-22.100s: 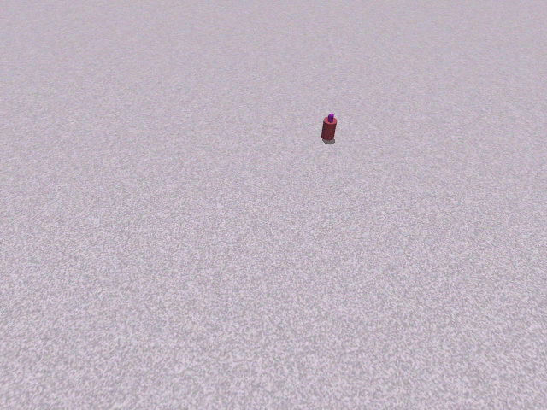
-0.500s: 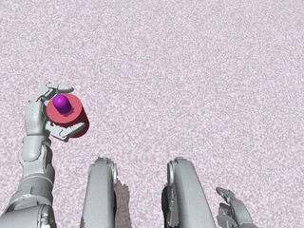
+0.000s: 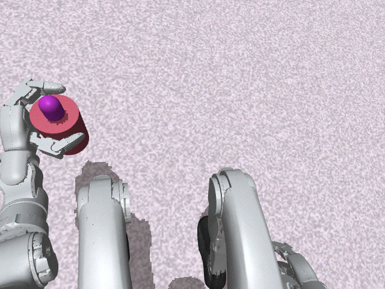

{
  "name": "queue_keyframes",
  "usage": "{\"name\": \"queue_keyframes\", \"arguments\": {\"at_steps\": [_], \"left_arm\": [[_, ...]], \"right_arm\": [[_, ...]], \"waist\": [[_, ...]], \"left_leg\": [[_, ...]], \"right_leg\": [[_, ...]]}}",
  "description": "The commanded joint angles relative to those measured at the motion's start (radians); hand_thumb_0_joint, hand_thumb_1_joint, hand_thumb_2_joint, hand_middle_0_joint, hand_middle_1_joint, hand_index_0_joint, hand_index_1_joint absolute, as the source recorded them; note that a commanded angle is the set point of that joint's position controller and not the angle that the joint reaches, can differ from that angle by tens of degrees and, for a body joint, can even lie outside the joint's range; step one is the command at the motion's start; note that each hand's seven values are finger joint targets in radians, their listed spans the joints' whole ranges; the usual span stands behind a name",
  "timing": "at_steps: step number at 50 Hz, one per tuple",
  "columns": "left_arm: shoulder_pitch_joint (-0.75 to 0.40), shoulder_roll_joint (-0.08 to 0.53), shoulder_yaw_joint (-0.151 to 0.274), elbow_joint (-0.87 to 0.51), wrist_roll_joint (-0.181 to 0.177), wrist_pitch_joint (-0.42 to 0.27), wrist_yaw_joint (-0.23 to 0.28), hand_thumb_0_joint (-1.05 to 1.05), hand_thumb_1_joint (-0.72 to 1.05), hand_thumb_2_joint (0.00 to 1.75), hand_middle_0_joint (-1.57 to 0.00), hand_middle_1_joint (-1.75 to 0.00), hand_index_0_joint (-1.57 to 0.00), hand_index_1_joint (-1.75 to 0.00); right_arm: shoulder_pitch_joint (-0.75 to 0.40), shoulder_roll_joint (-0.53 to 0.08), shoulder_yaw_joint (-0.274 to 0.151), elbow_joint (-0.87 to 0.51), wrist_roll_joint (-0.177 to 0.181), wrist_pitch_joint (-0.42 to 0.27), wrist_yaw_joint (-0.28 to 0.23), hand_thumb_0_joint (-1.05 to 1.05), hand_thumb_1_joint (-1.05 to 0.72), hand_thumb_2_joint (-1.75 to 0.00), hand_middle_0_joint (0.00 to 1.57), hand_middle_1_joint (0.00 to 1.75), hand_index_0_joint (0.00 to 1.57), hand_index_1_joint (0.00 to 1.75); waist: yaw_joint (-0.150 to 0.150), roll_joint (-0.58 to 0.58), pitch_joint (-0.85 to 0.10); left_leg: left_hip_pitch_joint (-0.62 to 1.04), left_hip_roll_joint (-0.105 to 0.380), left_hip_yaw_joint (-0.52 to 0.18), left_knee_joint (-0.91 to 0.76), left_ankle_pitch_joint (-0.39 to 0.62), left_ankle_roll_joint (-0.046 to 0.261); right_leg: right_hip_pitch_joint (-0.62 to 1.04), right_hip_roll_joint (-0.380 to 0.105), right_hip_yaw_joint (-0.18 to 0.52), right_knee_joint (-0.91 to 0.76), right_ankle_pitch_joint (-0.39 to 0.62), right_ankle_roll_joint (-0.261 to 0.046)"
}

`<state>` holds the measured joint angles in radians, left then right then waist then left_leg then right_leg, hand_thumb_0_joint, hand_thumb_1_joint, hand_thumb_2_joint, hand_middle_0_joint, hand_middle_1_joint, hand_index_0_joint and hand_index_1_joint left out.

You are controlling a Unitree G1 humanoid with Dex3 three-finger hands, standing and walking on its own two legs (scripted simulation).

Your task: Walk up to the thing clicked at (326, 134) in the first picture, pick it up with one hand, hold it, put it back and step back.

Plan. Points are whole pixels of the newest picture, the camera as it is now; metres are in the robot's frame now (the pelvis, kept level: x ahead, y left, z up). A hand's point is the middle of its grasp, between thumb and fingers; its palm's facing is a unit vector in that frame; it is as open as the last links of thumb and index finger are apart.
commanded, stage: crouch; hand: left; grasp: from the side
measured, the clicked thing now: (60, 122) +0.44 +0.23 -0.06
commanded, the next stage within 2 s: lower in 0.54 s
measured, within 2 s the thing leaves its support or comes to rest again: neither
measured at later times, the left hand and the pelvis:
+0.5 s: hand (68, 132) +0.44 +0.23 -0.13, palm faces +0.08 -1.00 -0.03, open 10.9 cm; pelvis +0.01 +0.01 -0.04, yaw -3 degrees
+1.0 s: hand (80, 141) +0.44 +0.22 -0.19, palm faces +0.08 -1.00 -0.01, open 10.9 cm; pelvis +0.00 +0.01 -0.05, yaw -6 degrees
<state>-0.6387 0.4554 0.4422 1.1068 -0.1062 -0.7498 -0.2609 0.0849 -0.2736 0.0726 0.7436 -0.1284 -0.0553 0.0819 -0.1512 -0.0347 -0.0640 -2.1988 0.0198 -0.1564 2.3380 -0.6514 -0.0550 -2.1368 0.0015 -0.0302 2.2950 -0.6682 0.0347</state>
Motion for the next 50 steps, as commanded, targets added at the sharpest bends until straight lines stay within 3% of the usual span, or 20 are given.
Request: {"name": "queue_keyframes", "arguments": {"at_steps": [1, 6, 11, 12, 14, 17, 18, 22, 23, 26, 27, 30, 31, 35, 39, 42, 43, 44, 49, 50], "left_arm": [[-0.348, 0.237, 0.053, -0.207, -0.036, -0.101, -0.007, 0.00, 0.08, 1.22, -1.19, -1.34, -1.19, -1.35], [-0.301, 0.273, 0.091, -0.226, -0.032, -0.109, -0.009, 0.00, 0.13, 1.25, -1.22, -1.38, -1.23, -1.38], [-0.292, 0.286, 0.111, -0.305, -0.037, -0.125, 0.008, 0.00, 0.17, 1.27, -1.22, -1.38, -1.23, -1.39], [-0.307, 0.276, 0.090, -0.319, -0.035, -0.129, 0.010, 0.00, 0.18, 1.27, -1.21, -1.38, -1.22, -1.39], [-0.310, 0.295, 0.093, -0.334, -0.030, -0.134, 0.019, 0.00, 0.19, 1.29, -1.23, -1.39, -1.23, -1.40], [-0.331, 0.273, 0.066, -0.345, -0.030, -0.141, 0.030, 0.00, 0.16, 1.28, -1.23, -1.39, -1.24, -1.40], [-0.331, 0.260, 0.042, -0.341, -0.026, -0.143, 0.029, 0.00, 0.16, 1.27, -1.22, -1.39, -1.23, -1.39], [-0.333, 0.266, 0.026, -0.320, -0.024, -0.152, 0.028, 0.00, 0.16, 1.26, -1.24, -1.39, -1.25, -1.40], [-0.304, 0.269, 0.038, -0.304, -0.026, -0.150, 0.032, 0.00, 0.14, 1.27, -1.25, -1.41, -1.26, -1.41], [-0.286, 0.264, 0.039, -0.276, -0.028, -0.151, 0.042, 0.00, 0.14, 1.27, -1.25, -1.41, -1.26, -1.42], [-0.251, 0.272, 0.054, -0.271, -0.029, -0.152, 0.045, 0.00, 0.14, 1.27, -1.26, -1.41, -1.27, -1.42], [-0.268, 0.285, 0.046, -0.248, -0.016, -0.158, 0.048, 0.00, 0.17, 1.26, -1.24, -1.40, -1.25, -1.40], [-0.250, 0.297, 0.049, -0.237, -0.007, -0.159, 0.054, 0.00, 0.19, 1.27, -1.25, -1.41, -1.26, -1.41], [-0.254, 0.278, 0.047, -0.203, -0.019, -0.175, 0.064, 0.00, 0.13, 1.25, -1.27, -1.44, -1.29, -1.43], [-0.284, 0.310, 0.056, -0.145, -0.023, -0.214, 0.088, 0.00, 0.12, 1.24, -1.27, -1.43, -1.29, -1.42], [-0.284, 0.338, 0.049, -0.140, -0.008, -0.247, 0.087, 0.00, 0.16, 1.24, -1.28, -1.43, -1.29, -1.42], [-0.293, 0.340, 0.039, -0.132, -0.003, -0.257, 0.085, 0.00, 0.16, 1.23, -1.27, -1.42, -1.29, -1.41], [-0.283, 0.362, 0.047, -0.141, -0.003, -0.268, 0.085, 0.00, 0.17, 1.22, -1.27, -1.41, -1.28, -1.40], [-0.329, 0.408, 0.071, -0.135, -0.017, -0.301, 0.095, 0.00, 0.15, 1.21, -1.24, -1.38, -1.25, -1.38], [-0.316, 0.420, 0.081, -0.135, -0.025, -0.304, 0.098, 0.00, 0.14, 1.19, -1.23, -1.37, -1.24, -1.36]], "right_arm": [[0.113, -0.247, -0.060, -0.063, 0.000, -0.011, -0.008, 0.00, -0.90, -0.91, 0.20, 0.30, 0.20, 0.30], [0.099, -0.264, -0.045, -0.069, -0.007, 0.004, 0.002, 0.00, -0.90, -0.91, 0.20, 0.30, 0.20, 0.30], [0.100, -0.271, -0.035, -0.070, -0.021, 0.017, 0.008, 0.00, -0.91, -0.91, 0.20, 0.30, 0.20, 0.30], [0.097, -0.273, -0.032, -0.067, -0.023, 0.019, 0.009, 0.00, -0.91, -0.91, 0.20, 0.30, 0.20, 0.30], [0.094, -0.272, -0.028, -0.064, -0.029, 0.022, 0.010, 0.00, -0.91, -0.91, 0.20, 0.30, 0.20, 0.30], [0.091, -0.279, -0.024, -0.059, -0.037, 0.028, 0.010, 0.00, -0.91, -0.91, 0.20, 0.30, 0.20, 0.30], [0.080, -0.279, -0.022, -0.058, -0.039, 0.027, 0.012, 0.00, -0.91, -0.91, 0.20, 0.30, 0.20, 0.30], [0.065, -0.291, -0.008, -0.056, -0.048, 0.030, 0.015, 0.00, -0.92, -0.91, 0.20, 0.30, 0.20, 0.30], [0.065, -0.292, -0.005, -0.058, -0.050, 0.030, 0.016, 0.00, -0.92, -0.91, 0.20, 0.30, 0.20, 0.30], [0.058, -0.307, 0.006, -0.063, -0.055, 0.036, 0.023, 0.00, -0.92, -0.91, 0.20, 0.30, 0.20, 0.30], [0.054, -0.308, 0.008, -0.069, -0.056, 0.041, 0.024, 0.00, -0.92, -0.91, 0.20, 0.30, 0.20, 0.30], [0.037, -0.319, 0.017, -0.075, -0.061, 0.051, 0.026, 0.00, -0.91, -0.91, 0.20, 0.30, 0.20, 0.30], [0.028, -0.320, 0.019, -0.078, -0.061, 0.053, 0.029, 0.00, -0.90, -0.91, 0.20, 0.30, 0.20, 0.30], [0.013, -0.324, 0.036, -0.085, -0.070, 0.057, 0.034, 0.00, -0.92, -0.91, 0.20, 0.30, 0.20, 0.30], [-0.009, -0.331, 0.070, -0.092, -0.084, 0.056, 0.039, 0.00, -0.92, -0.91, 0.20, 0.30, 0.20, 0.30], [-0.026, -0.344, 0.087, -0.096, -0.099, 0.059, 0.043, 0.00, -0.92, -0.91, 0.20, 0.30, 0.20, 0.30], [-0.033, -0.348, 0.094, -0.099, -0.104, 0.058, 0.043, 0.00, -0.91, -0.91, 0.20, 0.30, 0.20, 0.30], [-0.036, -0.352, 0.100, -0.099, -0.110, 0.057, 0.043, 0.00, -0.92, -0.91, 0.20, 0.30, 0.20, 0.30], [-0.072, -0.375, 0.136, -0.109, -0.130, 0.055, 0.044, 0.00, -0.92, -0.91, 0.20, 0.30, 0.20, 0.30], [-0.074, -0.380, 0.139, -0.108, -0.132, 0.055, 0.042, 0.00, -0.93, -0.91, 0.20, 0.30, 0.20, 0.30]], "waist": [[0.002, 0.198, -0.665], [0.016, 0.252, -0.652], [-0.001, 0.281, -0.680], [-0.012, 0.292, -0.666], [-0.017, 0.286, -0.666], [-0.038, 0.296, -0.642], [-0.044, 0.310, -0.618], [-0.062, 0.288, -0.598], [-0.047, 0.282, -0.601], [-0.055, 0.302, -0.583], [-0.038, 0.293, -0.590], [-0.055, 0.327, -0.552], [-0.046, 0.326, -0.530], [-0.072, 0.293, -0.518], [-0.103, 0.239, -0.476], [-0.108, 0.281, -0.477], [-0.123, 0.291, -0.476], [-0.113, 0.309, -0.486], [-0.132, 0.381, -0.470], [-0.124, 0.387, -0.465]], "left_leg": [[0.407, -0.015, 0.122, -0.223, 0.020, 0.063], [0.423, -0.012, 0.101, -0.201, 0.085, 0.049], [0.427, -0.007, 0.090, -0.164, 0.135, 0.049], [0.415, -0.007, 0.087, -0.162, 0.126, 0.048], [0.399, -0.003, 0.090, -0.139, 0.126, 0.051], [0.398, -0.002, 0.084, -0.128, 0.102, 0.051], [0.390, -0.001, 0.082, -0.129, 0.085, 0.049], [0.380, 0.001, 0.070, -0.104, 0.087, 0.051], [0.389, 0.000, 0.071, -0.102, 0.097, 0.050], [0.404, 0.000, 0.055, -0.109, 0.104, 0.042], [0.414, 0.000, 0.054, -0.108, 0.114, 0.040], [0.407, 0.001, 0.040, -0.122, 0.101, 0.036], [0.395, 0.002, 0.039, -0.124, 0.084, 0.036], [0.370, 0.001, 0.040, -0.089, 0.084, 0.042], [0.314, 0.003, 0.024, -0.053, 0.069, 0.051], [0.376, 0.010, 0.014, -0.057, 0.092, 0.040], [0.385, 0.012, 0.008, -0.057, 0.086, 0.039], [0.398, 0.013, 0.009, -0.056, 0.095, 0.035], [0.433, 0.019, -0.005, -0.054, 0.089, 0.025], [0.432, 0.020, -0.006, -0.049, 0.092, 0.024]], "right_leg": [[0.342, 0.030, -0.094, -0.232, 0.093, -0.061], [0.294, 0.035, -0.111, -0.167, 0.147, -0.070], [0.334, 0.037, -0.110, -0.146, 0.205, -0.065], [0.326, 0.037, -0.112, -0.140, 0.199, -0.065], [0.341, 0.041, -0.108, -0.139, 0.204, -0.062], [0.319, 0.043, -0.115, -0.141, 0.191, -0.061], [0.299, 0.044, -0.119, -0.135, 0.174, -0.064], [0.297, 0.045, -0.131, -0.129, 0.180, -0.058], [0.301, 0.047, -0.134, -0.125, 0.185, -0.058], [0.290, 0.047, -0.152, -0.108, 0.185, -0.061], [0.293, 0.048, -0.155, -0.107, 0.190, -0.061], [0.269, 0.047, -0.167, -0.093, 0.179, -0.065], [0.256, 0.047, -0.169, -0.092, 0.163, -0.066], [0.282, 0.053, -0.167, -0.096, 0.180, -0.059], [0.310, 0.059, -0.176, -0.098, 0.180, -0.051], [0.300, 0.061, -0.187, -0.087, 0.190, -0.055], [0.300, 0.062, -0.192, -0.083, 0.188, -0.054], [0.313, 0.063, -0.191, -0.082, 0.196, -0.056], [0.309, 0.064, -0.206, -0.062, 0.197, -0.056], [0.311, 0.065, -0.208, -0.060, 0.201, -0.056]]}}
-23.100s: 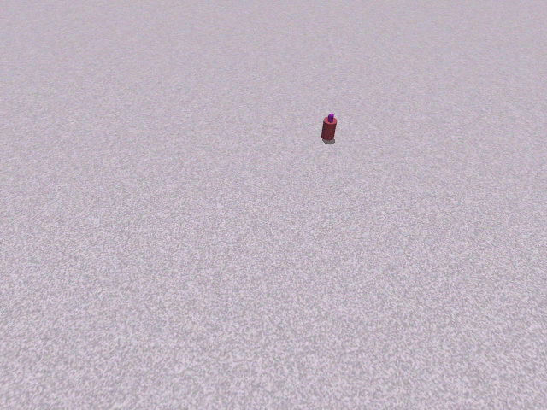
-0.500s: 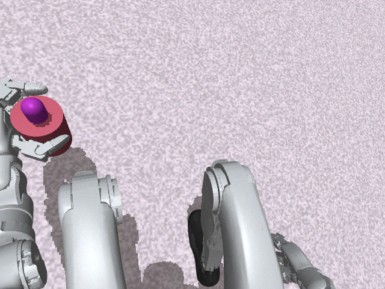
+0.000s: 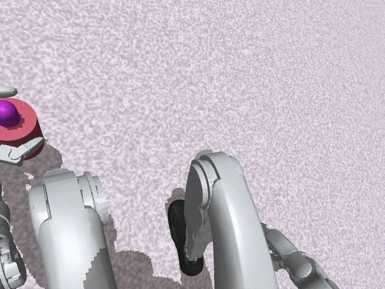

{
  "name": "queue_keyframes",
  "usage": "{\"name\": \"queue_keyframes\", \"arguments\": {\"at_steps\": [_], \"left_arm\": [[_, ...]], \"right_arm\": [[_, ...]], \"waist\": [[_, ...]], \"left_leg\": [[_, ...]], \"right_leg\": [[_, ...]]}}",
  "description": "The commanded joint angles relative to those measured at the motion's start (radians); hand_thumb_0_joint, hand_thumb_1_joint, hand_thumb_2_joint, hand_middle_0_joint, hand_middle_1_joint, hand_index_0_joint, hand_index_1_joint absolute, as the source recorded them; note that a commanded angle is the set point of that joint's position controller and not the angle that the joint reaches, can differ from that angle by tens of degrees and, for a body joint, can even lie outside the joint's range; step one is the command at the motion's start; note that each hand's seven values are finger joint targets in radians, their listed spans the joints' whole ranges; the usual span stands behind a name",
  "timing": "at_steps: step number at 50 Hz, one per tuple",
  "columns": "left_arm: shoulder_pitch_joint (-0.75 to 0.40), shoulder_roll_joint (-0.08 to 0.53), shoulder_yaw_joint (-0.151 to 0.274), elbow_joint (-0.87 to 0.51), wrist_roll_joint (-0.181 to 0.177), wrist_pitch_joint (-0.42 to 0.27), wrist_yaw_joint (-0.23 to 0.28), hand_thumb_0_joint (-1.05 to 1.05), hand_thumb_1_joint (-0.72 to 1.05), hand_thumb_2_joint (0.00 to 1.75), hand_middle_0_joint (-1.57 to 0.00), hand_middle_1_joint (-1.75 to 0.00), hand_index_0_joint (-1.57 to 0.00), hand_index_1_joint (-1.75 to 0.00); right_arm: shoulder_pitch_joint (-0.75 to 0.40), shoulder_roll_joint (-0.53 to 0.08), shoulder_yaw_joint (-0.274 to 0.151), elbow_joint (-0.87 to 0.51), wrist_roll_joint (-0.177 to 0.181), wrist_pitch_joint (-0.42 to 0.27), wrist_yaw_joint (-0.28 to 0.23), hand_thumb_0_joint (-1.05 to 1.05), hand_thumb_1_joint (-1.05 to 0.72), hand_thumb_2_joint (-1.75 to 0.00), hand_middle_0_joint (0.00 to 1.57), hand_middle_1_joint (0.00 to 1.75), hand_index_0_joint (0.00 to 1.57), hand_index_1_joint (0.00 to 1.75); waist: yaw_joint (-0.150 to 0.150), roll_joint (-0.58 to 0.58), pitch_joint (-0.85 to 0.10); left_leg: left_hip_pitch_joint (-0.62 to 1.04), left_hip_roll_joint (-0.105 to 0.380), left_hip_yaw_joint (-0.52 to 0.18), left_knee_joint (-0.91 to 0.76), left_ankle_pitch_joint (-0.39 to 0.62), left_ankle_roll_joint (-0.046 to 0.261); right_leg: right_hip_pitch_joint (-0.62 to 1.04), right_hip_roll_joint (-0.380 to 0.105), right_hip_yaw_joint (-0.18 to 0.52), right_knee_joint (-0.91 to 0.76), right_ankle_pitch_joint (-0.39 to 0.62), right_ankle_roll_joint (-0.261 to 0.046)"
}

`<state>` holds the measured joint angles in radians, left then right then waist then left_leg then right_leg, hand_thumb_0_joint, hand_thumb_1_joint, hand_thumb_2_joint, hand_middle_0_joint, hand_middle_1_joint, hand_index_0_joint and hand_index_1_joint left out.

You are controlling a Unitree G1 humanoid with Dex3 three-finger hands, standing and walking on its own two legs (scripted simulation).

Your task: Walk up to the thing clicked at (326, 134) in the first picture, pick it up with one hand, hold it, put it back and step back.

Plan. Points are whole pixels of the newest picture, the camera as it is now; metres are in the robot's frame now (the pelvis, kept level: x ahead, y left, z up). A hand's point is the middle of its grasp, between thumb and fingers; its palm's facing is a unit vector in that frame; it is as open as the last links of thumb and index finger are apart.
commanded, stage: lower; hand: left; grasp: from the side
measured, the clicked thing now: (13, 127) +0.42 +0.25 -0.15
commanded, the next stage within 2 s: loosen in 0.74 s
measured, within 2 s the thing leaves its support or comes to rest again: rests again in 1.70 s
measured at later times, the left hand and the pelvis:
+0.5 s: hand (15, 128) +0.42 +0.26 -0.18, palm faces +0.23 -0.97 +0.00, open 10.9 cm; pelvis +0.00 +0.01 -0.01, yaw -3 degrees
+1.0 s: hand (17, 126) +0.43 +0.26 -0.19, palm faces +0.27 -0.96 +0.02, open 10.5 cm; pelvis -0.01 +0.02 -0.01, yaw -4 degrees
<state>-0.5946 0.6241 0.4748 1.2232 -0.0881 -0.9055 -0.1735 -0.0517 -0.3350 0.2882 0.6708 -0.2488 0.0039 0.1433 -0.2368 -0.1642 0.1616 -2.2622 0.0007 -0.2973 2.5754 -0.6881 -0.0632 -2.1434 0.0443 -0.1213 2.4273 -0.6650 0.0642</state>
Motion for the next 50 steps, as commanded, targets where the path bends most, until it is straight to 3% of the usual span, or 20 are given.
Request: {"name": "queue_keyframes", "arguments": {"at_steps": [1, 5, 8, 13, 23, 24, 25, 34, 42, 43, 44, 47, 50], "left_arm": [[-0.342, 0.248, 0.050, -0.224, -0.044, -0.150, 0.014, 0.00, 0.15, 1.20, -1.23, -1.38, -1.25, -1.37], [-0.318, 0.278, 0.053, -0.177, -0.023, -0.166, 0.033, 0.00, 0.14, 1.22, -1.23, -1.38, -1.24, -1.38], [-0.305, 0.260, 0.036, -0.135, -0.012, -0.175, 0.044, 0.00, 0.17, 1.24, -1.26, -1.40, -1.27, -1.40], [-0.282, 0.258, 0.030, -0.110, -0.019, -0.189, 0.053, 0.00, 0.17, 1.24, -1.25, -1.41, -1.27, -1.40], [-0.332, 0.303, 0.017, -0.113, 0.001, -0.230, 0.106, 0.00, 0.21, 1.23, -1.23, -1.37, -1.24, -1.37], [-0.354, 0.306, 0.013, -0.108, 0.007, -0.237, 0.116, 0.00, 0.23, 1.24, -1.22, -1.37, -1.24, -1.37], [-0.346, 0.319, 0.028, -0.114, 0.007, -0.240, 0.128, 0.00, 0.24, 1.25, -1.21, -1.37, -1.23, -1.36], [-0.330, 0.304, -0.016, -0.062, 0.041, -0.260, 0.160, 0.00, 0.24, 1.25, -1.25, -1.38, -1.26, -1.38], [-0.312, 0.295, -0.013, -0.034, 0.022, -0.275, 0.178, 0.00, 0.29, 1.26, -1.25, -1.38, -1.27, -1.37], [-0.295, 0.291, -0.017, -0.032, 0.024, -0.277, 0.181, 0.00, 0.25, 1.18, -1.29, -1.32, -1.30, -1.33], [-0.320, 0.293, -0.019, -0.042, 0.023, -0.280, 0.184, 0.00, 0.17, 1.10, -1.21, -1.24, -1.22, -1.25], [-0.323, 0.319, 0.005, -0.089, 0.016, -0.294, 0.189, 0.00, 0.01, 0.86, -1.03, -1.00, -1.04, -1.01], [-0.323, 0.314, -0.004, -0.089, 0.020, -0.293, 0.194, 0.00, -0.06, 0.62, -0.90, -0.83, -0.91, -0.82]], "right_arm": [[0.057, -0.318, -0.068, -0.039, -0.015, -0.003, -0.019, 0.00, -0.93, -0.91, 0.20, 0.30, 0.20, 0.30], [0.053, -0.330, -0.048, -0.036, -0.033, 0.004, -0.020, 0.00, -0.93, -0.91, 0.20, 0.30, 0.20, 0.30], [0.028, -0.334, -0.033, -0.048, -0.043, 0.006, -0.017, 0.00, -0.92, -0.91, 0.20, 0.30, 0.20, 0.30], [0.020, -0.349, -0.017, -0.055, -0.057, 0.008, -0.013, 0.00, -0.92, -0.91, 0.20, 0.30, 0.20, 0.30], [-0.021, -0.359, 0.019, -0.063, -0.080, 0.008, -0.012, 0.00, -0.91, -0.91, 0.20, 0.30, 0.20, 0.30], [-0.030, -0.362, 0.023, -0.064, -0.082, 0.008, -0.011, 0.00, -0.91, -0.91, 0.20, 0.30, 0.20, 0.30], [-0.032, -0.359, 0.025, -0.066, -0.085, 0.007, -0.010, 0.00, -0.91, -0.91, 0.20, 0.30, 0.20, 0.30], [-0.058, -0.372, 0.039, -0.074, -0.099, 0.013, -0.004, 0.00, -0.91, -0.91, 0.20, 0.30, 0.20, 0.30], [-0.065, -0.375, 0.053, -0.086, -0.104, 0.011, 0.000, 0.00, -0.90, -0.90, 0.20, 0.30, 0.20, 0.30], [-0.065, -0.372, 0.054, -0.082, -0.106, 0.010, 0.001, 0.00, -0.91, -0.90, 0.20, 0.30, 0.20, 0.30], [-0.065, -0.371, 0.059, -0.083, -0.106, 0.009, 0.000, 0.00, -0.92, -0.90, 0.20, 0.30, 0.20, 0.30], [-0.069, -0.371, 0.058, -0.087, -0.108, 0.010, 0.000, 0.00, -0.92, -0.90, 0.20, 0.30, 0.20, 0.30], [-0.067, -0.369, 0.061, -0.080, -0.113, 0.011, 0.000, 0.00, -0.92, -0.90, 0.20, 0.30, 0.20, 0.30]], "waist": [[-0.045, 0.506, -0.687], [-0.058, 0.510, -0.659], [-0.071, 0.489, -0.619], [-0.079, 0.472, -0.615], [-0.103, 0.506, -0.581], [-0.116, 0.508, -0.554], [-0.101, 0.505, -0.558], [-0.130, 0.529, -0.505], [-0.126, 0.491, -0.496], [-0.123, 0.491, -0.500], [-0.131, 0.491, -0.504], [-0.116, 0.525, -0.515], [-0.127, 0.534, -0.521]], "left_leg": [[0.491, 0.040, 0.133, -0.278, 0.142, 0.033], [0.491, 0.042, 0.119, -0.268, 0.177, 0.029], [0.462, 0.042, 0.110, -0.266, 0.155, 0.029], [0.474, 0.044, 0.099, -0.248, 0.170, 0.032], [0.478, 0.050, 0.073, -0.246, 0.137, 0.028], [0.466, 0.051, 0.067, -0.252, 0.126, 0.027], [0.470, 0.052, 0.071, -0.248, 0.130, 0.029], [0.499, 0.061, 0.036, -0.269, 0.130, 0.016], [0.473, 0.058, 0.023, -0.258, 0.119, 0.022], [0.484, 0.059, 0.027, -0.251, 0.132, 0.023], [0.480, 0.060, 0.025, -0.246, 0.138, 0.023], [0.505, 0.063, 0.025, -0.256, 0.149, 0.018], [0.513, 0.066, 0.026, -0.251, 0.167, 0.017]], "right_leg": [[0.329, 0.023, -0.118, -0.192, 0.211, -0.083], [0.349, 0.025, -0.130, -0.185, 0.247, -0.082], [0.344, 0.026, -0.141, -0.185, 0.235, -0.080], [0.371, 0.034, -0.152, -0.189, 0.259, -0.072], [0.363, 0.045, -0.175, -0.179, 0.240, -0.072], [0.349, 0.043, -0.183, -0.175, 0.230, -0.072], [0.360, 0.045, -0.178, -0.180, 0.234, -0.072], [0.320, 0.048, -0.206, -0.161, 0.230, -0.070], [0.341, 0.059, -0.217, -0.169, 0.232, -0.066], [0.350, 0.060, -0.213, -0.170, 0.244, -0.066], [0.356, 0.061, -0.214, -0.169, 0.251, -0.064], [0.354, 0.062, -0.212, -0.165, 0.255, -0.067], [0.365, 0.065, -0.210, -0.165, 0.269, -0.068]]}}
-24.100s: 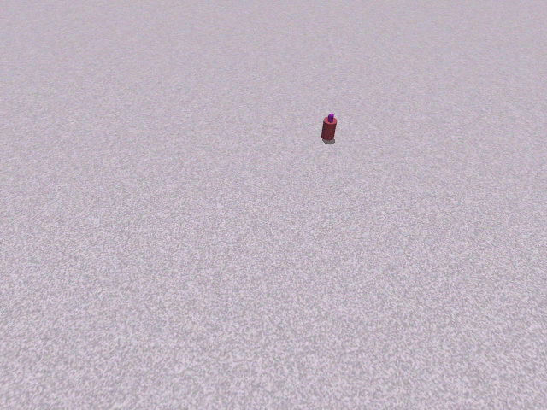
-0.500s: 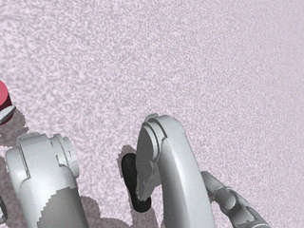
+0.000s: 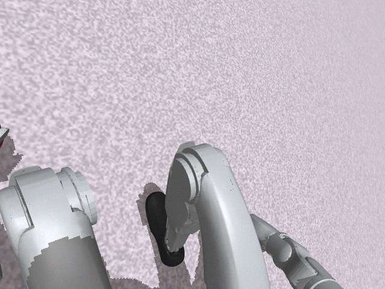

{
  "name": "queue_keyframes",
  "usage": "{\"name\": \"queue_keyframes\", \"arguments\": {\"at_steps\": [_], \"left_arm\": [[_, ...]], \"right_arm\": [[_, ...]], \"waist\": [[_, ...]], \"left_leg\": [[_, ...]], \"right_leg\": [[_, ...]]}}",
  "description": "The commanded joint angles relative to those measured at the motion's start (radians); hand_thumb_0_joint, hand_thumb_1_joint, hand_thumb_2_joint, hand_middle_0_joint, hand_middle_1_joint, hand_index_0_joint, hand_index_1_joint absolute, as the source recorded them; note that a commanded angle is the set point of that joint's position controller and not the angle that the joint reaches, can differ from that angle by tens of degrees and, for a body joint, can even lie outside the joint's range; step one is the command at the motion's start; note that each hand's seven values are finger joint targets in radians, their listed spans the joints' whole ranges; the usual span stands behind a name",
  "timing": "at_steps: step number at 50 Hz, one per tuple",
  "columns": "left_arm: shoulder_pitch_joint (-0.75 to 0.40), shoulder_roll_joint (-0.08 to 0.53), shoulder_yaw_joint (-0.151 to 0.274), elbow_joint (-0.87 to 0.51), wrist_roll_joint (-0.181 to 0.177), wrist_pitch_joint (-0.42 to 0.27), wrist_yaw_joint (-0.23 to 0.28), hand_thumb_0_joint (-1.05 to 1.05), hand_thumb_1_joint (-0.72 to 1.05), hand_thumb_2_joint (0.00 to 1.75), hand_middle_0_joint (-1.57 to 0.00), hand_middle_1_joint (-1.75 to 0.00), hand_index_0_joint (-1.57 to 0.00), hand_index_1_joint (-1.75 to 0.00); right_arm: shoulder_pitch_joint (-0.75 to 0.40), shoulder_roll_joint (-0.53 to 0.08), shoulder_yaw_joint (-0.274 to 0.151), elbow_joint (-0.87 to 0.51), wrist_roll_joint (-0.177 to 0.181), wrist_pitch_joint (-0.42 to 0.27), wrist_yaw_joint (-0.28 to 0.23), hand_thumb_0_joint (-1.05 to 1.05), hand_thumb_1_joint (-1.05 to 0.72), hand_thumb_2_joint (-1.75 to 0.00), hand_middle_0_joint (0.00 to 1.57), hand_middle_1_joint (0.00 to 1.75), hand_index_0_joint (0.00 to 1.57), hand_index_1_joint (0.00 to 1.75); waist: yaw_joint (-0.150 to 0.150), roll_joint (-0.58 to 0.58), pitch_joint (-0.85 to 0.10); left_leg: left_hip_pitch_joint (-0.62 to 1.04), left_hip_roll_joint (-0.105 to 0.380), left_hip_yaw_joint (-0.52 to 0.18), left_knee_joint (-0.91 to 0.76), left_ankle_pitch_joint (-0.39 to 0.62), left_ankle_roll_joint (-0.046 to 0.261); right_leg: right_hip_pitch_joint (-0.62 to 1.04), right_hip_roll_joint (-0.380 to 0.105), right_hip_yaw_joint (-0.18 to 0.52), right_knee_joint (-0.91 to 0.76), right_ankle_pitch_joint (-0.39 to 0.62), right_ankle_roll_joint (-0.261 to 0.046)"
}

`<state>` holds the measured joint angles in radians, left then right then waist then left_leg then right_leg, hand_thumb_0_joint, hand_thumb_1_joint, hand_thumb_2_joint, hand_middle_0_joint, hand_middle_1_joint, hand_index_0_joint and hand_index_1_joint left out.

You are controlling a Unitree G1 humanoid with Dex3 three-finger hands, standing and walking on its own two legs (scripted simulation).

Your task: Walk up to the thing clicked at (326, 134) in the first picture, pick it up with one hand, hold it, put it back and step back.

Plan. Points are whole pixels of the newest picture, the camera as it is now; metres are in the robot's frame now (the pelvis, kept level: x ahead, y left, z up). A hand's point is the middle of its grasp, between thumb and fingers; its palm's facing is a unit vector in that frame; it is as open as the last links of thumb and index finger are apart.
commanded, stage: open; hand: left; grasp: from the side
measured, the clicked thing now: out of the picture +0.42 +0.27 -0.20
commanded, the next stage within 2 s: withdraw in 0.34 s
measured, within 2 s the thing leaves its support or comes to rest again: rests again in 0.70 s
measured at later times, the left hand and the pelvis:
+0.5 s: hand out of the picture +0.42 +0.27 -0.17, palm faces +0.34 -0.94 +0.03, open 15.5 cm; pelvis +0.00 +0.00 +0.00, yaw -1 degrees
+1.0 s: hand out of the picture +0.37 +0.34 -0.09, palm faces +0.25 -0.96 -0.15, open 17.3 cm; pelvis +0.00 +0.00 +0.03, yaw +3 degrees
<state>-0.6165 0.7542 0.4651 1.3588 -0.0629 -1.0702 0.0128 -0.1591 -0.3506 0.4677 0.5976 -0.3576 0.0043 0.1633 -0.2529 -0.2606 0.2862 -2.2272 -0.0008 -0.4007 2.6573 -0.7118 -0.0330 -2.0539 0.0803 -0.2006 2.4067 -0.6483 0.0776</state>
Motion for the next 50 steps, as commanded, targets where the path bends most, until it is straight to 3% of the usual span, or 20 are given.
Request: {"name": "queue_keyframes", "arguments": {"at_steps": [1, 5, 8, 11, 14, 22, 24, 29, 33, 35, 36, 39, 40, 42, 44, 45, 46, 47, 48, 50], "left_arm": [[-0.297, 0.197, 0.014, -0.221, 0.000, -0.125, 0.009, 0.00, -0.10, 0.57, -0.86, -0.78, -0.87, -0.77], [-0.260, 0.147, -0.034, -0.099, 0.010, -0.091, 0.000, 0.00, -0.25, 0.41, -0.62, -0.53, -0.62, -0.53], [-0.238, 0.127, -0.047, -0.067, 0.008, -0.078, -0.004, 0.00, -0.30, 0.32, -0.55, -0.43, -0.54, -0.43], [-0.226, 0.140, -0.031, -0.076, -0.013, -0.084, -0.010, 0.00, -0.33, 0.27, -0.49, -0.37, -0.48, -0.37], [-0.246, 0.140, -0.021, -0.075, -0.027, -0.098, -0.016, 0.00, -0.35, 0.22, -0.42, -0.29, -0.42, -0.29], [-0.292, 0.192, -0.013, -0.098, -0.012, -0.122, -0.014, 0.00, -0.46, 0.06, -0.16, -0.05, -0.15, -0.05], [-0.285, 0.177, -0.021, -0.086, -0.010, -0.119, -0.017, 0.00, -0.43, 0.07, -0.06, 0.00, -0.05, -0.01], [-0.255, 0.294, 0.070, -0.197, -0.008, -0.110, -0.033, 0.00, -0.47, 0.06, -0.05, 0.00, -0.04, 0.00], [-0.218, 0.324, 0.126, -0.364, -0.019, -0.059, -0.060, 0.00, -0.45, 0.07, -0.05, 0.00, -0.04, -0.01], [-0.174, 0.309, 0.119, -0.425, -0.025, -0.006, -0.096, 0.00, -0.45, 0.06, -0.05, 0.00, -0.04, 0.00], [-0.152, 0.249, 0.073, -0.435, -0.030, 0.024, -0.121, 0.00, -0.47, 0.05, -0.06, 0.00, -0.05, 0.00], [-0.042, 0.139, 0.000, -0.413, -0.053, 0.125, -0.186, 0.00, -0.47, 0.06, -0.06, -0.02, -0.06, -0.02], [-0.008, 0.052, -0.069, -0.338, -0.067, 0.163, -0.214, 0.00, -0.48, 0.05, -0.06, -0.01, -0.05, -0.01], [0.000, 0.016, -0.074, -0.328, -0.107, 0.206, -0.245, 0.00, -0.50, 0.05, -0.03, -0.01, -0.04, 0.00], [-0.137, 0.060, -0.044, -0.449, -0.140, 0.210, -0.255, 0.00, -0.44, 0.08, -0.02, 0.00, -0.01, 0.00], [-0.076, 0.293, 0.055, -0.416, 0.049, 0.270, -0.195, 0.00, -0.52, 0.07, -0.06, -0.05, -0.05, -0.05], [-0.161, 0.145, -0.054, -0.444, 0.035, 0.301, -0.190, 0.00, -0.54, 0.07, -0.06, -0.04, -0.05, -0.05], [-0.192, 0.136, -0.052, -0.462, 0.036, 0.320, -0.186, 0.00, -0.54, 0.08, -0.07, -0.06, -0.06, -0.07], [-0.221, 0.183, -0.008, -0.480, 0.046, 0.337, -0.172, 0.00, -0.55, 0.09, -0.07, -0.05, -0.05, -0.06], [-0.259, 0.318, 0.059, -0.596, 0.077, 0.385, -0.146, 0.00, -0.58, 0.09, -0.08, -0.06, -0.07, -0.07]], "right_arm": [[0.040, -0.353, -0.119, -0.007, -0.004, 0.012, -0.021, 0.00, -0.92, -0.90, 0.20, 0.30, 0.20, 0.30], [0.033, -0.359, -0.118, -0.015, 0.003, 0.022, -0.025, 0.00, -0.91, -0.90, 0.20, 0.30, 0.20, 0.30], [0.027, -0.361, -0.115, -0.027, 0.008, 0.028, -0.022, 0.00, -0.91, -0.90, 0.20, 0.30, 0.20, 0.30], [0.028, -0.358, -0.112, -0.042, 0.010, 0.026, -0.017, 0.00, -0.91, -0.90, 0.20, 0.30, 0.20, 0.30], [0.022, -0.361, -0.111, -0.039, 0.010, 0.017, -0.018, 0.00, -0.91, -0.90, 0.20, 0.30, 0.20, 0.30], [0.019, -0.353, -0.100, -0.035, 0.002, 0.010, -0.027, 0.00, -0.90, -0.90, 0.20, 0.30, 0.20, 0.30], [0.020, -0.356, -0.101, -0.032, 0.000, 0.011, -0.027, 0.00, -0.89, -0.90, 0.20, 0.30, 0.20, 0.30], [0.037, -0.364, -0.113, -0.036, 0.005, 0.022, -0.034, 0.00, -0.89, -0.90, 0.20, 0.30, 0.20, 0.30], [0.065, -0.364, -0.150, -0.045, 0.021, 0.038, -0.038, 0.00, -0.90, -0.90, 0.20, 0.30, 0.20, 0.30], [0.082, -0.362, -0.176, -0.061, 0.042, 0.048, -0.044, 0.00, -0.91, -0.90, 0.20, 0.30, 0.20, 0.30], [0.068, -0.357, -0.190, -0.080, 0.056, 0.049, -0.046, 0.00, -0.91, -0.90, 0.20, 0.30, 0.20, 0.30], [0.101, -0.337, -0.231, -0.068, 0.097, 0.050, -0.054, 0.00, -0.90, -0.90, 0.20, 0.30, 0.20, 0.30], [0.128, -0.320, -0.233, -0.035, 0.113, 0.053, -0.054, 0.00, -0.89, -0.90, 0.20, 0.30, 0.20, 0.30], [0.118, -0.321, -0.250, -0.053, 0.139, 0.043, -0.059, 0.00, -0.88, -0.90, 0.20, 0.30, 0.20, 0.30], [0.135, -0.310, -0.259, -0.055, 0.156, 0.034, -0.061, 0.00, -0.79, -0.88, 0.20, 0.30, 0.20, 0.30], [0.176, -0.280, -0.320, -0.021, 0.184, 0.053, -0.071, 0.00, -0.87, -0.91, 0.20, 0.30, 0.20, 0.30], [0.159, -0.240, -0.306, -0.042, 0.195, 0.060, -0.069, 0.00, -0.93, -0.92, 0.20, 0.30, 0.20, 0.30], [0.169, -0.243, -0.322, -0.045, 0.209, 0.062, -0.070, 0.00, -0.93, -0.92, 0.20, 0.30, 0.20, 0.30], [0.175, -0.254, -0.339, -0.052, 0.219, 0.069, -0.073, 0.00, -0.92, -0.91, 0.20, 0.30, 0.20, 0.30], [0.196, -0.236, -0.360, -0.056, 0.233, 0.080, -0.085, 0.00, -0.95, -0.92, 0.20, 0.30, 0.20, 0.30]], "waist": [[-0.102, 0.623, -0.636], [-0.128, 0.574, -0.549], [-0.118, 0.532, -0.519], [-0.104, 0.497, -0.550], [-0.113, 0.495, -0.546], [-0.111, 0.542, -0.546], [-0.118, 0.545, -0.534], [-0.060, 0.615, -0.617], [-0.020, 0.726, -0.718], [-0.005, 0.758, -0.758], [-0.004, 0.746, -0.742], [0.000, 0.665, -0.680], [-0.010, 0.611, -0.627], [-0.011, 0.530, -0.590], [-0.010, 0.503, -0.641], [0.090, 0.583, -0.763], [0.057, 0.599, -0.735], [0.043, 0.586, -0.740], [0.050, 0.600, -0.773], [0.108, 0.676, -0.897]], "left_leg": [[0.464, 0.068, 0.133, -0.334, 0.176, -0.011], [0.402, 0.069, 0.124, -0.348, 0.104, -0.006], [0.384, 0.066, 0.107, -0.363, 0.080, -0.006], [0.376, 0.060, 0.114, -0.345, 0.086, 0.002], [0.375, 0.062, 0.107, -0.345, 0.058, 0.003], [0.388, 0.070, 0.123, -0.340, 0.075, 0.003], [0.389, 0.072, 0.118, -0.345, 0.064, 0.002], [0.448, 0.076, 0.128, -0.355, 0.136, -0.005], [0.556, 0.082, 0.133, -0.402, 0.205, -0.023], [0.575, 0.081, 0.137, -0.435, 0.219, -0.026], [0.554, 0.078, 0.143, -0.447, 0.196, -0.024], [0.453, 0.066, 0.169, -0.453, 0.144, -0.009], [0.403, 0.063, 0.168, -0.457, 0.088, -0.001], [0.346, 0.058, 0.171, -0.445, 0.036, 0.016], [0.332, 0.052, 0.172, -0.424, 0.020, 0.028], [0.455, 0.055, 0.203, -0.488, 0.061, 0.022], [0.451, 0.063, 0.194, -0.515, 0.025, 0.019], [0.456, 0.065, 0.189, -0.531, 0.000, 0.022], [0.467, 0.064, 0.188, -0.543, -0.011, 0.021], [0.531, 0.061, 0.223, -0.552, 0.037, 0.020]], "right_leg": [[0.272, 0.029, -0.130, -0.149, 0.241, -0.082], [0.223, 0.029, -0.146, -0.163, 0.189, -0.081], [0.204, 0.029, -0.156, -0.164, 0.167, -0.079], [0.235, 0.035, -0.150, -0.173, 0.170, -0.076], [0.221, 0.039, -0.151, -0.173, 0.154, -0.075], [0.231, 0.043, -0.143, -0.176, 0.166, -0.081], [0.223, 0.043, -0.148, -0.175, 0.161, -0.081], [0.261, 0.036, -0.135, -0.157, 0.205, -0.086], [0.258, 0.024, -0.120, -0.142, 0.238, -0.094], [0.247, 0.017, -0.110, -0.144, 0.243, -0.099], [0.218, 0.014, -0.104, -0.150, 0.227, -0.101], [0.173, 0.012, -0.095, -0.175, 0.193, -0.099], [0.142, 0.012, -0.094, -0.189, 0.149, -0.097], [0.125, 0.013, -0.091, -0.214, 0.122, -0.092], [0.139, 0.013, -0.081, -0.217, 0.116, -0.090], [0.144, -0.001, -0.055, -0.244, 0.098, -0.096], [0.097, 0.001, -0.049, -0.249, 0.063, -0.104], [0.086, -0.002, -0.048, -0.253, 0.047, -0.105], [0.089, -0.008, -0.044, -0.252, 0.044, -0.104], [0.126, -0.010, -0.010, -0.259, 0.065, -0.110]]}}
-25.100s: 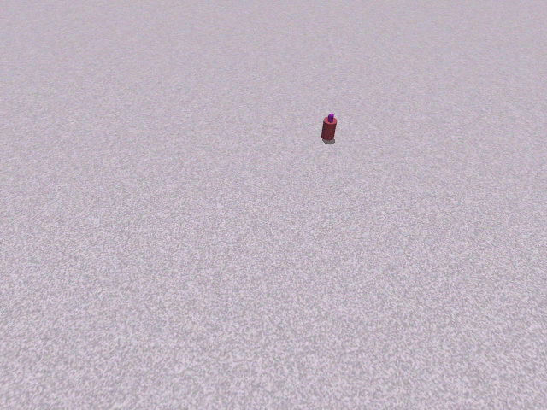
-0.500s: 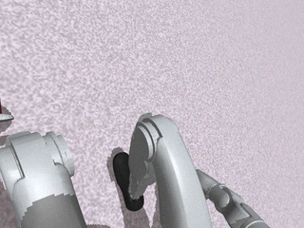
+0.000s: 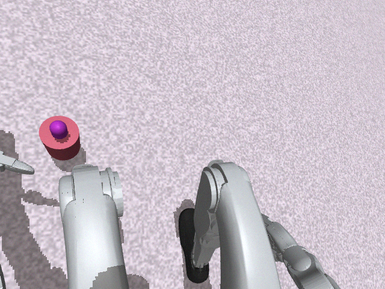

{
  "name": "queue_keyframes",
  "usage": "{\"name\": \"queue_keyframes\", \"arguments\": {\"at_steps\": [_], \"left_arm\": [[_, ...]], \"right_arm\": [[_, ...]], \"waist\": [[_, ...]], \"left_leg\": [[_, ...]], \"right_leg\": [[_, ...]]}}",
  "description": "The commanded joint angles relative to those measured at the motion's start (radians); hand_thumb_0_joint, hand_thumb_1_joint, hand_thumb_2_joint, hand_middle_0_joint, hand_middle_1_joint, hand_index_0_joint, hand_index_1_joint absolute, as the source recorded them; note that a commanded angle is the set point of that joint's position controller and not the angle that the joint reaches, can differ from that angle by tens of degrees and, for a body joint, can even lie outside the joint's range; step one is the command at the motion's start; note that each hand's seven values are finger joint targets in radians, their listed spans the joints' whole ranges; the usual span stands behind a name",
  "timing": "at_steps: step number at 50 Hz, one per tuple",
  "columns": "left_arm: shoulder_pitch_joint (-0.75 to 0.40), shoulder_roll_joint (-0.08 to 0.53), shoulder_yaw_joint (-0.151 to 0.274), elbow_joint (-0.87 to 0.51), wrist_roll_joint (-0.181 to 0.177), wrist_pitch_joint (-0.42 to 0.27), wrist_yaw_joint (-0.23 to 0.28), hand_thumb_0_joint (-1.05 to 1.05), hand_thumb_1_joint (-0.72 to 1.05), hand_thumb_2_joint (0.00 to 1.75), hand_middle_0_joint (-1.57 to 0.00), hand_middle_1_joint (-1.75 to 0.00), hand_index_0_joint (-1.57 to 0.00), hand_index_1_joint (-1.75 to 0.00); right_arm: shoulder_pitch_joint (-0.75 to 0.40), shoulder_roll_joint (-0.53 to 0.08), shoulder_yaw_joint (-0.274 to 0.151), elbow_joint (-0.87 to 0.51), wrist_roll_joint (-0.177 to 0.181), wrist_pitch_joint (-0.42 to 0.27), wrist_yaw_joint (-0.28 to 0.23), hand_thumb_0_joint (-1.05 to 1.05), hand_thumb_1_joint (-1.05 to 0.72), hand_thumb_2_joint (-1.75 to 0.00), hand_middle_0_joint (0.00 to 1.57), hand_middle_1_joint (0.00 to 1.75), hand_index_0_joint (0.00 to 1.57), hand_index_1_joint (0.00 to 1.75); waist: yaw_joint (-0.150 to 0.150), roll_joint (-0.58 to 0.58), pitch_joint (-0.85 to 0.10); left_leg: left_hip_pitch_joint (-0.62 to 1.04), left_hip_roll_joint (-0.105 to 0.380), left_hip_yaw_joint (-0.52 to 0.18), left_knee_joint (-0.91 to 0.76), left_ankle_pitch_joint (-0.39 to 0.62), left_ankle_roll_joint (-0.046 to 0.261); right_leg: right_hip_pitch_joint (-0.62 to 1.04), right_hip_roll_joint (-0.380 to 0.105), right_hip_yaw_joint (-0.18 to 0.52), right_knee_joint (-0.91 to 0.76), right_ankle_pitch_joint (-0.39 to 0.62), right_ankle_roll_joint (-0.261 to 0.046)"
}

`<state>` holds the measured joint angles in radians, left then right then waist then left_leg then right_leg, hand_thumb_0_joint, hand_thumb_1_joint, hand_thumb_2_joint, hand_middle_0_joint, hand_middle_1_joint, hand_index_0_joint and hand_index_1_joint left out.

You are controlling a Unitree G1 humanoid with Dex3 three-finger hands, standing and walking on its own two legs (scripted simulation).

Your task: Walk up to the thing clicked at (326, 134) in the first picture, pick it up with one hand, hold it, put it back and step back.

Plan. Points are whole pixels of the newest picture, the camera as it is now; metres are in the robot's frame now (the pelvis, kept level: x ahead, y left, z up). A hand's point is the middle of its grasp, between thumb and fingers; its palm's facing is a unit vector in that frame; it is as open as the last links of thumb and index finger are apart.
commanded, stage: home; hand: left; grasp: from the side
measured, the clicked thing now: (61, 137) +0.42 +0.25 -0.23
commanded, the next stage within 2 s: none
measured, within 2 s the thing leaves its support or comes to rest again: neither
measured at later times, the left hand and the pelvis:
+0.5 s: hand out of the picture +0.28 +0.32 +0.04, palm faces +0.24 -0.87 -0.43, open 17.4 cm; pelvis +0.02 -0.02 +0.15, yaw +8 degrees
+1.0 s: hand out of the picture +0.25 +0.24 +0.27, palm faces +0.32 -0.88 -0.35, open 17.4 cm; pelvis +0.09 -0.01 +0.35, yaw +13 degrees
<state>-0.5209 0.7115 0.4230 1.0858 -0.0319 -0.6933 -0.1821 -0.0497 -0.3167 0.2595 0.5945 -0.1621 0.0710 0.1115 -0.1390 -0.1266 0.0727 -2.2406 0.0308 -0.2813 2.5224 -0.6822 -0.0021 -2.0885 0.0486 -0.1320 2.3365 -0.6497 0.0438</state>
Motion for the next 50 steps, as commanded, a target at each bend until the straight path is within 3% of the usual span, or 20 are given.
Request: {"name": "queue_keyframes", "arguments": {"at_steps": [1, 3, 4, 5, 7, 9, 11, 13, 16, 18, 19, 22, 25, 26, 29, 31, 34, 38, 44, 50], "left_arm": [[-0.355, 0.408, 0.140, -0.349, 0.059, 0.037, 0.061, 0.00, -0.59, 0.08, -0.09, -0.06, -0.08, -0.07], [-0.251, 0.424, 0.162, -0.341, 0.081, 0.089, 0.081, 0.00, -0.50, 0.10, -0.06, -0.07, -0.06, -0.07], [-0.287, 0.382, 0.136, -0.374, 0.087, 0.111, 0.086, 0.00, -0.58, 0.04, -0.05, -0.05, -0.05, -0.05], [-0.226, 0.359, 0.146, -0.353, 0.092, 0.140, 0.095, 0.00, -0.59, 0.03, -0.05, -0.05, -0.05, -0.05], [-0.153, 0.287, 0.125, -0.356, 0.097, 0.190, 0.103, 0.00, -0.56, 0.05, -0.05, -0.05, -0.05, -0.05], [-0.043, 0.160, 0.070, -0.349, 0.096, 0.251, 0.104, 0.00, -0.55, 0.06, -0.05, -0.06, -0.05, -0.06], [0.031, 0.071, 0.019, -0.398, 0.089, 0.309, 0.108, 0.00, -0.53, 0.07, -0.06, -0.06, -0.06, -0.06], [0.083, 0.030, -0.025, -0.465, 0.083, 0.367, 0.118, 0.00, -0.55, 0.06, -0.06, -0.06, -0.05, -0.06], [0.121, 0.062, -0.025, -0.699, 0.073, 0.445, 0.150, 0.00, -0.58, 0.04, -0.05, -0.05, -0.05, -0.05], [0.216, 0.114, 0.008, -0.815, 0.067, 0.504, 0.178, 0.00, -0.57, 0.05, -0.06, -0.06, -0.05, -0.06], [0.242, 0.107, 0.009, -0.842, 0.065, 0.527, 0.192, 0.00, -0.58, 0.04, -0.05, -0.05, -0.05, -0.05], [0.228, 0.101, 0.005, -0.942, 0.065, 0.584, 0.230, 0.00, -0.53, 0.07, -0.06, -0.06, -0.06, -0.06], [0.329, 0.045, -0.016, -0.937, 0.066, 0.629, 0.264, 0.00, -0.56, 0.05, -0.05, -0.05, -0.05, -0.05], [0.360, -0.001, -0.044, -0.906, 0.066, 0.643, 0.272, 0.00, -0.56, 0.05, -0.05, -0.05, -0.05, -0.05], [0.456, -0.107, -0.108, -0.868, 0.058, 0.680, 0.288, 0.00, -0.53, 0.07, -0.05, -0.06, -0.05, -0.06], [0.491, -0.124, -0.121, -0.868, 0.054, 0.704, 0.298, 0.00, -0.55, 0.06, -0.05, -0.05, -0.05, -0.05], [0.525, -0.195, -0.190, -0.885, 0.045, 0.740, 0.304, 0.00, -0.52, 0.07, -0.05, -0.06, -0.05, -0.06], [0.617, -0.210, -0.201, -0.916, 0.041, 0.792, 0.325, 0.00, -0.52, 0.07, -0.05, -0.06, -0.05, -0.06], [0.706, -0.266, -0.253, -1.017, 0.034, 0.866, 0.359, 0.00, -0.55, 0.06, -0.05, -0.05, -0.05, -0.05], [0.835, -0.341, -0.329, -1.151, 0.025, 0.927, 0.377, 0.00, -0.56, 0.05, -0.05, -0.05, -0.05, -0.05]], "right_arm": [[0.132, -0.263, -0.162, -0.030, 0.047, 0.025, -0.038, 0.00, -0.98, -0.93, 0.20, 0.30, 0.20, 0.30], [0.144, -0.252, -0.181, -0.040, 0.056, 0.039, -0.043, 0.00, -0.90, -0.90, 0.20, 0.30, 0.20, 0.30], [0.142, -0.243, -0.188, -0.050, 0.062, 0.041, -0.048, 0.00, -0.90, -0.90, 0.20, 0.30, 0.20, 0.30], [0.151, -0.235, -0.200, -0.048, 0.070, 0.045, -0.052, 0.00, -0.90, -0.90, 0.20, 0.30, 0.20, 0.30], [0.163, -0.222, -0.229, -0.056, 0.085, 0.051, -0.055, 0.00, -0.90, -0.90, 0.20, 0.30, 0.20, 0.30], [0.170, -0.199, -0.252, -0.069, 0.101, 0.054, -0.054, 0.00, -0.90, -0.90, 0.20, 0.30, 0.20, 0.30], [0.173, -0.185, -0.282, -0.087, 0.120, 0.054, -0.054, 0.00, -0.90, -0.90, 0.20, 0.30, 0.20, 0.30], [0.171, -0.189, -0.306, -0.099, 0.141, 0.055, -0.059, 0.00, -0.90, -0.90, 0.20, 0.30, 0.20, 0.30], [0.193, -0.181, -0.329, -0.135, 0.175, 0.061, -0.073, 0.00, -0.90, -0.90, 0.20, 0.30, 0.20, 0.30], [0.197, -0.178, -0.343, -0.173, 0.194, 0.064, -0.092, 0.00, -0.89, -0.90, 0.20, 0.30, 0.20, 0.30], [0.200, -0.181, -0.352, -0.174, 0.199, 0.062, -0.104, 0.00, -0.89, -0.90, 0.20, 0.30, 0.20, 0.30], [0.203, -0.140, -0.343, -0.185, 0.210, 0.049, -0.138, 0.00, -0.89, -0.90, 0.20, 0.30, 0.20, 0.30], [0.204, -0.106, -0.338, -0.178, 0.209, 0.029, -0.169, 0.00, -0.90, -0.90, 0.20, 0.30, 0.20, 0.30], [0.204, -0.096, -0.335, -0.175, 0.206, 0.021, -0.177, 0.00, -0.90, -0.90, 0.20, 0.30, 0.20, 0.30], [0.214, -0.072, -0.330, -0.175, 0.204, -0.005, -0.198, 0.00, -0.90, -0.90, 0.20, 0.30, 0.20, 0.30], [0.225, -0.066, -0.325, -0.177, 0.203, -0.022, -0.207, 0.00, -0.90, -0.90, 0.20, 0.30, 0.20, 0.30], [0.232, -0.064, -0.324, -0.190, 0.207, -0.047, -0.217, 0.00, -0.90, -0.90, 0.20, 0.30, 0.20, 0.30], [0.254, -0.054, -0.318, -0.195, 0.211, -0.077, -0.230, 0.00, -0.89, -0.90, 0.20, 0.30, 0.20, 0.30], [0.276, -0.039, -0.306, -0.208, 0.211, -0.104, -0.264, 0.00, -0.89, -0.90, 0.20, 0.30, 0.20, 0.30], [0.295, -0.021, -0.296, -0.239, 0.204, -0.132, -0.296, 0.00, -0.90, -0.90, 0.20, 0.30, 0.20, 0.30]], "waist": [[0.013, 0.571, -0.712], [0.037, 0.558, -0.712], [0.027, 0.558, -0.705], [0.042, 0.561, -0.717], [0.060, 0.538, -0.716], [0.060, 0.459, -0.712], [0.067, 0.380, -0.751], [0.069, 0.322, -0.754], [0.087, 0.275, -0.849], [0.109, 0.239, -0.898], [0.109, 0.230, -0.878], [0.104, 0.246, -0.846], [0.121, 0.275, -0.825], [0.105, 0.273, -0.782], [0.102, 0.246, -0.707], [0.102, 0.228, -0.677], [0.083, 0.218, -0.623], [0.094, 0.181, -0.609], [0.099, 0.207, -0.562], [0.098, 0.225, -0.463]], "left_leg": [[0.559, 0.027, 0.114, -0.432, 0.043, -0.013], [0.550, 0.021, 0.142, -0.447, 0.069, -0.010], [0.567, 0.022, 0.141, -0.457, 0.100, -0.013], [0.584, 0.020, 0.147, -0.472, 0.112, -0.015], [0.578, 0.015, 0.154, -0.514, 0.085, -0.013], [0.566, 0.008, 0.166, -0.538, 0.072, -0.004], [0.564, 0.002, 0.183, -0.564, 0.056, 0.006], [0.584, 0.001, 0.185, -0.603, 0.024, 0.014], [0.668, 0.001, 0.179, -0.689, 0.007, 0.020], [0.719, 0.002, 0.193, -0.747, 0.008, 0.025], [0.742, 0.003, 0.197, -0.777, -0.001, 0.026], [0.806, 0.005, 0.206, -0.856, -0.003, 0.027], [0.902, 0.002, 0.227, -0.914, 0.078, 0.024], [0.914, 0.000, 0.231, -0.934, 0.093, 0.025], [0.961, -0.003, 0.253, -0.996, 0.149, 0.025], [0.999, -0.002, 0.259, -1.045, 0.174, 0.026], [1.094, 0.000, 0.255, -1.132, 0.179, 0.021], [1.203, -0.003, 0.262, -1.227, 0.275, 0.020], [1.418, -0.003, 0.261, -1.372, 0.434, 0.006], [1.562, -0.008, 0.271, -1.529, 0.432, 0.000]], "right_leg": [[0.170, 0.019, -0.065, -0.184, 0.085, -0.080], [0.172, 0.017, -0.048, -0.194, 0.086, -0.089], [0.157, 0.015, -0.046, -0.196, 0.116, -0.091], [0.155, 0.011, -0.041, -0.203, 0.122, -0.093], [0.147, 0.006, -0.033, -0.225, 0.100, -0.095], [0.162, 0.004, -0.031, -0.273, 0.079, -0.091], [0.193, 0.003, -0.017, -0.332, 0.058, -0.088], [0.214, 0.002, -0.003, -0.393, 0.034, -0.085], [0.339, -0.004, 0.014, -0.492, 0.021, -0.074], [0.454, -0.007, 0.038, -0.570, 0.016, -0.068], [0.479, -0.010, 0.050, -0.600, 0.010, -0.067], [0.574, -0.016, 0.079, -0.679, 0.008, -0.067], [0.655, -0.022, 0.101, -0.744, 0.076, -0.068], [0.673, -0.024, 0.103, -0.772, 0.090, -0.067], [0.764, -0.029, 0.110, -0.868, 0.134, -0.067], [0.849, -0.034, 0.115, -0.932, 0.155, -0.064], [0.914, -0.040, 0.117, -1.024, 0.159, -0.061], [1.092, -0.048, 0.118, -1.131, 0.257, -0.053], [1.245, -0.045, 0.093, -1.239, 0.403, -0.054], [1.374, -0.041, 0.080, -1.387, 0.401, -0.050]]}}
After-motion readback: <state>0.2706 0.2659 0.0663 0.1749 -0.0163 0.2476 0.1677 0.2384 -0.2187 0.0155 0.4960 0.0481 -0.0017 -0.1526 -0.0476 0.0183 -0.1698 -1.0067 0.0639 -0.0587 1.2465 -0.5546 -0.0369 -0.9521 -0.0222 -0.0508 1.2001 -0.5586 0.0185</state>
